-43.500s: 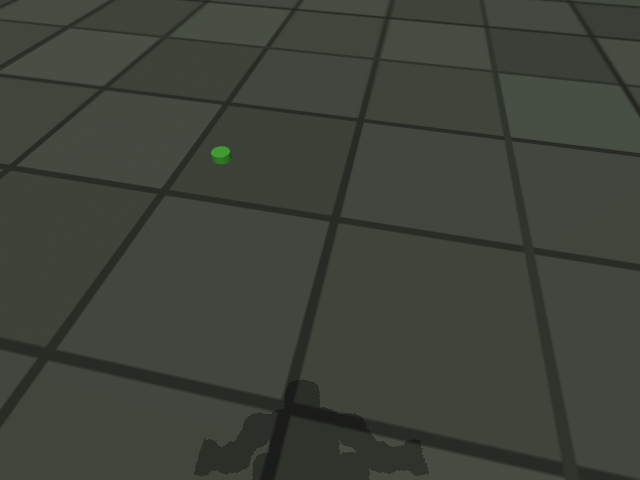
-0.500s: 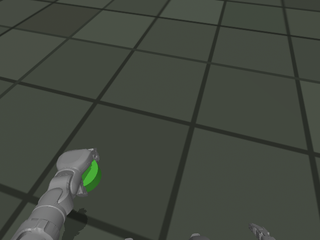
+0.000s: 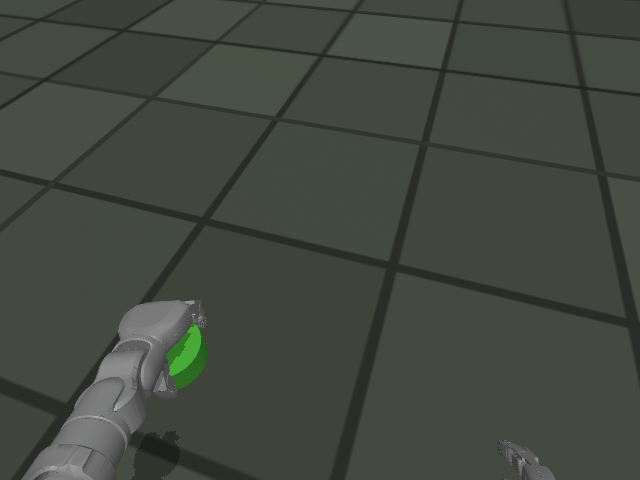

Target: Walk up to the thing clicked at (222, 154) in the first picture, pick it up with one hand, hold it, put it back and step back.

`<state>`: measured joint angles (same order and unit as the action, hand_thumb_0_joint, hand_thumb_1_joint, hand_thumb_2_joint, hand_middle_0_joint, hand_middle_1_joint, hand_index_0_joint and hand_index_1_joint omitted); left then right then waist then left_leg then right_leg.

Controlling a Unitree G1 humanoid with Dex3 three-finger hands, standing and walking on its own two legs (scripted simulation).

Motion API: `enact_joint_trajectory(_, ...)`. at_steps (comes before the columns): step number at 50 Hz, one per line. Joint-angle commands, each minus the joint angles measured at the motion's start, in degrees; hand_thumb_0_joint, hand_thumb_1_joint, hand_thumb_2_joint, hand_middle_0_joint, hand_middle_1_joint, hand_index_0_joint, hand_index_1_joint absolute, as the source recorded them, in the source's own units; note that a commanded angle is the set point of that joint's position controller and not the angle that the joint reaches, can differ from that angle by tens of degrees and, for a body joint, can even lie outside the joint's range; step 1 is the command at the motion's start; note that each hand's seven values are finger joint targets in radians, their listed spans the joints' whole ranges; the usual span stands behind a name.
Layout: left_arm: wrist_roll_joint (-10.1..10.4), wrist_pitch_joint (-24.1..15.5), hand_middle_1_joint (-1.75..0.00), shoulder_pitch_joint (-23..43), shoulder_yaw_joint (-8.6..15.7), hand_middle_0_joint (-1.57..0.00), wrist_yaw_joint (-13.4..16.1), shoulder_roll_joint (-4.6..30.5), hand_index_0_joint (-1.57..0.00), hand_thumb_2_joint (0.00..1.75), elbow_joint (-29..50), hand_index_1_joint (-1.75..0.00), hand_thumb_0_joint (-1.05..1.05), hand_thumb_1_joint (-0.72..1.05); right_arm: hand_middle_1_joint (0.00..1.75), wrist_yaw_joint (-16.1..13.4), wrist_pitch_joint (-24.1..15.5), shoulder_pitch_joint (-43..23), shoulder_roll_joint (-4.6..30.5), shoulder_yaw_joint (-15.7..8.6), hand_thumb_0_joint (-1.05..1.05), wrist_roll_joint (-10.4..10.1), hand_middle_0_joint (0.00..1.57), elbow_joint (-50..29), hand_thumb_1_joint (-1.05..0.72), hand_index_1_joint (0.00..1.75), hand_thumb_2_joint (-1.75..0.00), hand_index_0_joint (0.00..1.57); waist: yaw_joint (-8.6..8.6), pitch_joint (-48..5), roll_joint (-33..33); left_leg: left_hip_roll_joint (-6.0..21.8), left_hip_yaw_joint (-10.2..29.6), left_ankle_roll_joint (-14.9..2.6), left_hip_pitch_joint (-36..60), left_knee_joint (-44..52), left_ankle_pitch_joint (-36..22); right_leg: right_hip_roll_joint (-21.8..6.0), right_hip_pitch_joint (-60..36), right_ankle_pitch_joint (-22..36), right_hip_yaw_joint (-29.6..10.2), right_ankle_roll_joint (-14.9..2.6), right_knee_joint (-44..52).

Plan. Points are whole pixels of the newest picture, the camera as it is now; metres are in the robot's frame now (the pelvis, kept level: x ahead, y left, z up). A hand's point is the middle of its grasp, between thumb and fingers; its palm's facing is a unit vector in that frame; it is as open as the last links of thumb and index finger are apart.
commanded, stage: hold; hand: left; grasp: from above
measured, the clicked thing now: (171, 352) +0.32 +0.23 -0.07
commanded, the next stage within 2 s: crouch in 1.34 s
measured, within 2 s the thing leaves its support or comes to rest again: neither
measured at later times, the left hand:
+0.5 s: hand (171, 362) +0.28 +0.21 -0.02, palm faces -0.43 -0.07 -0.90, open 11.5 cm
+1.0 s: hand (168, 363) +0.28 +0.21 -0.01, palm faces -0.44 -0.07 -0.90, open 11.5 cm
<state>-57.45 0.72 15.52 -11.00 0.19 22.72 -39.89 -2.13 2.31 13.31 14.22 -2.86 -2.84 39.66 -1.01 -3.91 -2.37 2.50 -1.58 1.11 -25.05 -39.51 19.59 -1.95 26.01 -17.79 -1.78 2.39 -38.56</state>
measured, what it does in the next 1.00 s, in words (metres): stands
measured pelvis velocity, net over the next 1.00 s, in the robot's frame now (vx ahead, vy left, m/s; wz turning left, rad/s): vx -0.01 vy -0.01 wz -0.01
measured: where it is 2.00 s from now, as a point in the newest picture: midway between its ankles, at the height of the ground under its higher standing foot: outside the picture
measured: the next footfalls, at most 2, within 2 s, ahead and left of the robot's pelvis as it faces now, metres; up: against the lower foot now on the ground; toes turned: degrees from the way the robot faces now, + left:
none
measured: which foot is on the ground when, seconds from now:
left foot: down 0.00-1.00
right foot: down 0.00-1.00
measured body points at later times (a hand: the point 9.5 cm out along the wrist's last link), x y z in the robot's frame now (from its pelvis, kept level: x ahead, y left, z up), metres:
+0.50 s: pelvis -0.01 -0.01 +0.01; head -0.01 -0.04 +0.46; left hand +0.30 +0.21 +0.03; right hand +0.13 -0.27 -0.11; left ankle +0.00 +0.13 -0.72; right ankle +0.02 -0.15 -0.72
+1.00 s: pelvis -0.01 -0.01 +0.01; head -0.01 -0.03 +0.46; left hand +0.30 +0.21 +0.04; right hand +0.14 -0.26 -0.10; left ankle +0.00 +0.13 -0.72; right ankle +0.02 -0.15 -0.72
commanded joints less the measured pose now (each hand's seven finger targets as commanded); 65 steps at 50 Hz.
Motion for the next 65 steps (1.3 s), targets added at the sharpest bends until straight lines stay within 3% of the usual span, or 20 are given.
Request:
enact_joint_trajectory(1,0.32,-0.38,-1.01,17.41,5.59,-0.77,2.32,11.85,-0.82,0.95,11.33,-0.96,0.0,0.48,0.3,-0.31,-1.94,-3.1,8.22,-2.6,0.0,-0.17,0.2,-7.68,-0.89,0.3,-0.9,0.2,0.45,-13.78,0.46,-3.08,-0.38,-0.89,8.36,6.38,-15.3,3.72,-6.47,11.97,2.0,-2.48,5.51)
enact_joint_trajectory(2,0.11,-0.24,-1.01,17.2,4.49,-0.77,2.17,10.79,-0.82,0.94,11.28,-0.96,0.0,0.47,0.3,-0.29,-1.9,-2.95,7.98,-2.5,0.0,-0.16,0.2,-7.58,-0.9,0.3,-0.9,0.2,-0.03,-13.77,0.84,-3.0,-0.24,-0.99,8.24,6.21,-16.06,3.79,-6.36,12.82,1.95,-2.42,5.31)
enact_joint_trajectory(3,0.39,-0.24,-1.01,18.0,5.58,-0.77,2.22,12.01,-0.83,0.94,12.42,-0.96,0.0,0.49,0.3,-0.31,-1.84,-2.96,8.15,-2.49,0.0,-0.09,0.2,-7.68,-0.89,0.3,-0.89,0.2,0.18,-14.2,0.86,-3.04,-0.23,-1.05,8.34,6.35,-15.92,3.73,-6.86,12.77,1.96,-2.28,5.63)
enact_joint_trajectory(19,0.7,0.15,-1.03,16.13,4.48,-0.76,0.05,10.94,-0.82,0.91,14.62,-0.97,0.0,0.49,0.3,-0.84,-1.54,-5.93,7.46,-1.5,0.0,-0.49,0.2,-9.35,-0.9,0.3,-0.9,0.2,0.85,-10.34,2.93,-3.33,-0.84,-1.66,9.46,9.77,-10.75,3.19,-7.63,7.9,1.41,-2.04,9.32)
enact_joint_trajectory(21,1.11,0.19,-1.06,15.44,5.58,-0.76,-0.04,11.8,-0.83,0.93,14.37,-0.99,0.0,0.5,0.3,-0.92,-1.51,-6.65,7.55,-1.59,0.0,-0.49,0.2,-9.34,-0.9,0.3,-0.9,0.2,1.23,-10.38,2.44,-3.63,-1.27,-1.72,9.65,9.78,-10.22,2.92,-7.92,7.33,1.14,-1.78,10.01)
enact_joint_trajectory(23,1.04,0.29,-1.07,16.1,4.33,-0.76,-0.29,10.82,-0.82,0.92,15.0,-1.0,0.0,0.5,0.3,-0.99,-1.57,-6.96,7.22,-1.29,0.0,-0.49,0.2,-9.56,-0.9,0.3,-0.9,0.2,0.73,-9.91,2.9,-3.57,-1.33,-1.85,10.19,10.16,-9.79,2.85,-7.65,7.12,1.09,-1.66,10.36)
enact_joint_trajectory(25,0.93,0.11,-1.05,16.3,5.62,-0.77,-0.32,12.44,-0.84,0.91,15.79,-0.98,0.0,0.51,0.3,-1.1,-1.65,-7.36,7.44,-1.32,0.0,-0.61,0.2,-9.6,-0.9,0.3,-0.9,0.2,1.32,-9.98,2.68,-3.64,-1.36,-1.8,10.29,10.57,-9.19,2.81,-8.16,6.15,1.13,-1.71,10.8)
enact_joint_trajectory(33,0.65,0.22,-1.06,16.51,4.98,-0.76,-0.6,11.76,-0.81,0.94,17.11,-1.0,0.0,0.48,0.3,-1.38,-1.58,-8.1,7.17,-1.0,0.0,-0.83,0.2,-9.71,-0.9,0.3,-0.9,0.2,1.4,-10.4,1.85,-3.37,-1.44,-1.63,12.17,12.02,-10.22,3.05,-9.15,6.9,1.23,-2.11,11.24)
enact_joint_trajectory(38,1.69,0.33,-1.06,15.41,5.18,-0.77,-1.15,11.62,-0.83,0.92,17.69,-0.99,0.0,0.5,0.3,-1.49,-1.65,-9.0,7.0,-0.86,0.0,-0.91,0.2,-10.17,-0.9,0.3,-0.9,0.2,1.83,-9.08,2.38,-3.53,-1.49,-1.72,12.13,12.82,-8.64,2.94,-9.7,5.13,1.23,-1.88,12.71)
enact_joint_trajectory(39,1.54,0.56,-1.07,14.51,4.34,-0.76,-1.41,10.84,-0.82,0.94,17.2,-1.01,0.0,0.49,0.3,-1.44,-1.7,-8.98,6.83,-0.68,0.0,-0.99,0.2,-10.29,-0.9,0.3,-0.9,0.2,1.58,-8.87,2.95,-3.45,-1.5,-1.74,12.09,12.98,-8.87,2.93,-9.99,5.42,1.2,-1.91,12.63)
enact_joint_trajectory(44,1.25,0.52,-1.04,14.48,5.4,-0.77,-1.87,12.22,-0.82,0.93,17.65,-0.98,0.0,0.47,0.3,-1.6,-1.53,-9.29,6.89,-0.67,0.0,-1.06,0.2,-10.37,-0.91,0.3,-0.9,0.2,2.05,-7.75,3.0,-3.4,-1.33,-1.71,12.51,13.73,-9.25,3.05,-10.24,5.49,1.46,-2.05,13.31)
enact_joint_trajectory(48,1.31,0.26,-1.05,13.83,4.71,-0.77,-2.26,11.19,-0.82,0.95,17.4,-0.99,0.0,0.47,0.3,-1.64,-1.48,-9.03,6.72,-0.54,0.0,-1.1,0.2,-10.29,-0.91,0.3,-0.9,0.2,1.58,-8.0,2.25,-3.29,-1.4,-1.65,13.55,14.05,-9.91,3.12,-10.12,6.19,1.34,-2.21,13.19)
enact_joint_trajectory(53,1.23,-0.34,-1.03,15.47,4.94,-0.79,-1.38,11.37,-0.83,0.97,19.2,-0.98,0.0,0.48,0.3,-1.7,-1.38,-8.78,6.72,-0.65,0.0,-1.05,0.2,-10.23,-0.91,0.3,-0.9,0.2,1.48,-9.5,1.52,-3.48,-1.45,-1.55,14.42,13.91,-11.38,3.09,-10.77,7.8,1.19,-2.19,13.16)
enact_joint_trajectory(57,0.29,-0.17,-1.02,15.07,5.75,-0.79,-0.28,12.17,-0.83,0.98,17.95,-0.98,0.0,0.48,0.3,-1.71,-0.97,-8.08,6.91,-1.15,0.0,-0.98,0.2,-9.27,-0.9,0.3,-0.9,0.2,1.97,-11.25,0.61,-3.25,-1.3,-1.27,15.57,13.55,-15.98,3.33,-12.39,12.03,1.73,-2.44,12.19)
enact_joint_trajectory(60,0.2,0.17,-1.03,18.26,4.9,-0.8,0.41,11.77,-0.85,0.96,18.23,-0.98,0.0,0.5,0.3,-1.57,-0.88,-7.36,6.88,-1.23,0.0,-0.92,0.2,-8.67,-0.9,0.3,-0.9,0.2,1.25,-12.06,1.51,-3.27,-1.41,-1.45,16.18,13.08,-17.56,3.21,-12.68,14.22,1.73,-2.19,12.28)
enact_joint_trajectory(61,0.01,0.39,-1.02,17.98,5.79,-0.8,0.6,12.6,-0.85,0.96,16.39,-0.97,0.0,0.5,0.3,-1.54,-0.79,-7.09,7.02,-1.34,0.0,-0.87,0.2,-8.21,-0.9,0.3,-0.9,0.2,1.5,-11.52,1.13,-3.33,-1.53,-1.48,15.7,13.05,-17.34,3.11,-12.75,14.06,1.76,-2.19,12.49)
enact_joint_trajectory(65,0.87,0.88,-1.06,15.08,3.51,-0.79,0.08,9.58,-0.84,0.98,14.91,-1.0,0.0,0.5,0.3,-1.26,-0.52,-6.88,7.04,-1.61,0.0,-1.03,0.2,-8.59,-0.9,0.3,-0.9,0.2,1.49,-10.69,2.0,-3.16,-1.62,-1.42,15.77,13.56,-17.53,3.2,-12.75,14.05,1.83,-2.33,12.77)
